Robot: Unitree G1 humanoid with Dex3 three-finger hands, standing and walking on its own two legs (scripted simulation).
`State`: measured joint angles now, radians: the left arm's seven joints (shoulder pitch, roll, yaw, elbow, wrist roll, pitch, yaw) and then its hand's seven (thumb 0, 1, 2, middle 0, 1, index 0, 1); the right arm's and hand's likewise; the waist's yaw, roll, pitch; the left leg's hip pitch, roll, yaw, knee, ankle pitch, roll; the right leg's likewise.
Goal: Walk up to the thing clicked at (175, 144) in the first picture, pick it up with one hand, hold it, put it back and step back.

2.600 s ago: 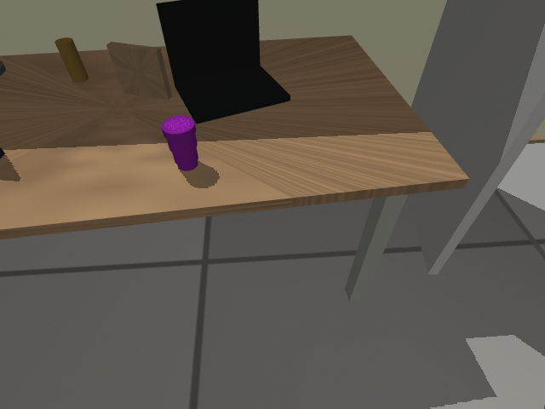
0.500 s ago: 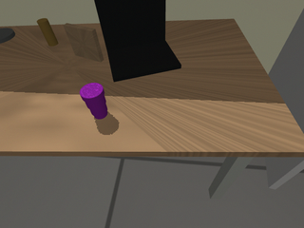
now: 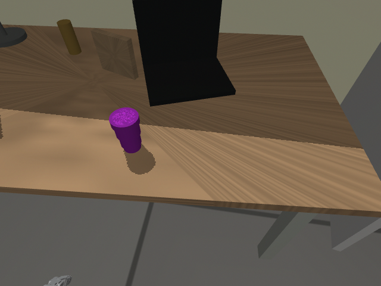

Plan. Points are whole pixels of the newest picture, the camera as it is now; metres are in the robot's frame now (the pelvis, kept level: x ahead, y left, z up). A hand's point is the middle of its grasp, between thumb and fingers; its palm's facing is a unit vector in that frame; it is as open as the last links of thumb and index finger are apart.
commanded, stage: walk up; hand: left
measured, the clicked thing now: (128, 132) +0.50 +0.19 +0.01
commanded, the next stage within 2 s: stand in 0.66 s
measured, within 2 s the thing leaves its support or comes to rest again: neither
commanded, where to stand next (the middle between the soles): +0.03 +0.01 m, yaw -3 degrees
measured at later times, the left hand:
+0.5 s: hand out of the picture +0.08 +0.26 -0.14, palm faces +0.03 -0.93 -0.36, open 7.4 cm
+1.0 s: hand out of the picture +0.08 +0.24 -0.14, palm faces +0.00 -0.94 -0.34, open 7.4 cm
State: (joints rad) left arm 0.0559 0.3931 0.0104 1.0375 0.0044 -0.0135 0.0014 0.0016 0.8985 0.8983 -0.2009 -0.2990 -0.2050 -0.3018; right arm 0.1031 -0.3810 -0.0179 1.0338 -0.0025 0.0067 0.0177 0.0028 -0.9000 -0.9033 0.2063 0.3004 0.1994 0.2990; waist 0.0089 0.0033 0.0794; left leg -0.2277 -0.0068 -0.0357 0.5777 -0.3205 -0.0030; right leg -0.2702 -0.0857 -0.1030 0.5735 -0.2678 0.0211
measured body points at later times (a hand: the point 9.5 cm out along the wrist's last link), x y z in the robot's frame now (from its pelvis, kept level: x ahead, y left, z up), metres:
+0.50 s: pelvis +0.00 +0.00 +0.01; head +0.01 +0.00 +0.46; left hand +0.08 +0.31 -0.11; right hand +0.10 -0.30 -0.12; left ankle -0.01 +0.13 -0.73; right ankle +0.02 -0.14 -0.73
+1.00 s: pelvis +0.00 -0.01 +0.02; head +0.01 -0.01 +0.47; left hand +0.08 +0.29 -0.11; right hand +0.09 -0.31 -0.12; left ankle -0.01 +0.13 -0.73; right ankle +0.02 -0.14 -0.73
